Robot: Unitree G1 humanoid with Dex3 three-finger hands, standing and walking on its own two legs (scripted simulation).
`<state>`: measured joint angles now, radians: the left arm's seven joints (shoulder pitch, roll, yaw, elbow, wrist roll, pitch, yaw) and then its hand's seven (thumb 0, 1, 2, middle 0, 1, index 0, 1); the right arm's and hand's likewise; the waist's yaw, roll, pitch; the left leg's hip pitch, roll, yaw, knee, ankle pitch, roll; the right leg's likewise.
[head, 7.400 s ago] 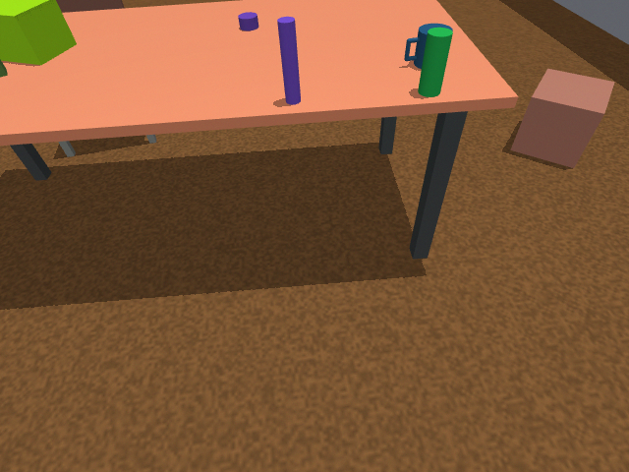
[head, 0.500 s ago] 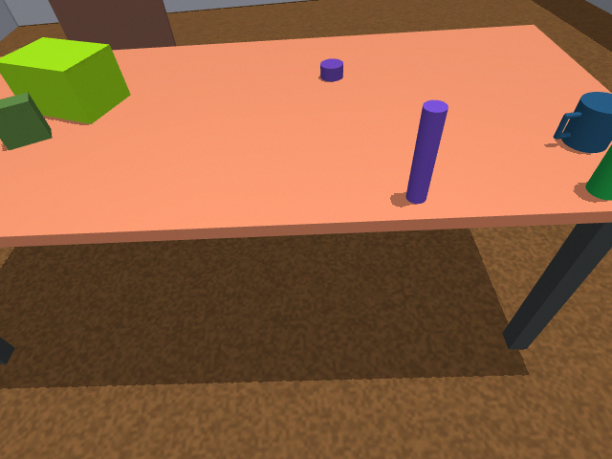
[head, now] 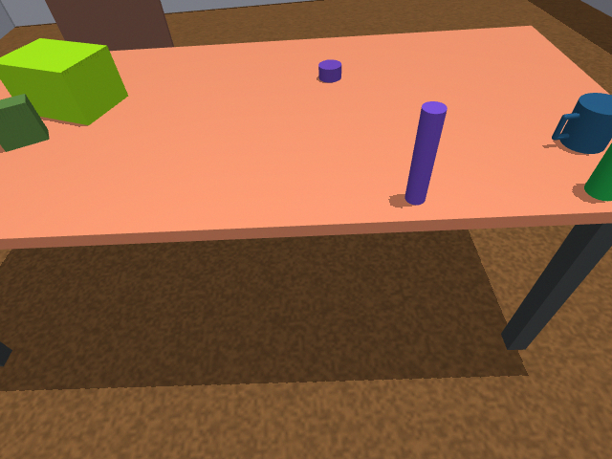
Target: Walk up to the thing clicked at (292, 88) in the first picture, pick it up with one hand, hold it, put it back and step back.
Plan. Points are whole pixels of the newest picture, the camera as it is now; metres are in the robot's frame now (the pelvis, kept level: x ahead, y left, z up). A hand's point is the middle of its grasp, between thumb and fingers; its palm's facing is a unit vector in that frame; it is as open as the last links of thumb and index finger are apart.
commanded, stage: stand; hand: right
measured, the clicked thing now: (423, 157) +0.62 -0.19 +0.05
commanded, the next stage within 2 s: walk up in 0.40 s
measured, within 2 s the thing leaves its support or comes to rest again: neither
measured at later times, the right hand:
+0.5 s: hand out of the picture +0.07 -0.25 -0.16, palm faces -0.02 +0.94 -0.33, open 7.4 cm
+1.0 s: hand (522, 432) +0.21 -0.28 -0.17, palm faces -0.02 +0.94 -0.34, open 7.4 cm
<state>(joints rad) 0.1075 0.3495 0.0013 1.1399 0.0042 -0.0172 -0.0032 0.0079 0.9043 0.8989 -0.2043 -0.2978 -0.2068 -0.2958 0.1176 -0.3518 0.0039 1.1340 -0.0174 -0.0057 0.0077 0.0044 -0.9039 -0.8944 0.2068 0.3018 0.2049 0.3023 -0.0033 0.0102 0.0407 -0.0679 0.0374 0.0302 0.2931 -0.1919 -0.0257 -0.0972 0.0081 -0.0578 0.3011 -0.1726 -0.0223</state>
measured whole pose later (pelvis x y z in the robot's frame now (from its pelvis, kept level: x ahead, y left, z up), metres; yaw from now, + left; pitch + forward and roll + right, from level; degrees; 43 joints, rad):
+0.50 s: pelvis +0.01 +0.00 -0.01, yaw -1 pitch -2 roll +0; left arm 0.17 0.36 0.05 1.08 0.03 -0.02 -0.04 0.01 0.90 0.90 -0.20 -0.30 -0.21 -0.30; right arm 0.18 -0.36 -0.03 1.07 -0.04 -0.02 0.03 0.00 -0.90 -0.89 0.21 0.30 0.21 0.30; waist 0.01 0.00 0.03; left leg -0.11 0.03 0.03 0.44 -0.35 0.02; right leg -0.15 0.00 -0.04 0.45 -0.31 -0.04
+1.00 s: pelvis +0.13 -0.02 -0.02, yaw -2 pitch -4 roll -1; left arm 0.30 0.38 0.06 0.85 0.01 -0.04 -0.02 0.01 0.90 0.90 -0.21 -0.30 -0.21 -0.30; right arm 0.20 -0.40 -0.07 0.86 -0.02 -0.01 0.05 0.01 -0.90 -0.89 0.21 0.30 0.20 0.30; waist 0.02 0.04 0.18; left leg -0.45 0.03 0.02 0.65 -0.19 0.03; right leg 0.05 0.06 -0.04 0.45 -0.43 -0.05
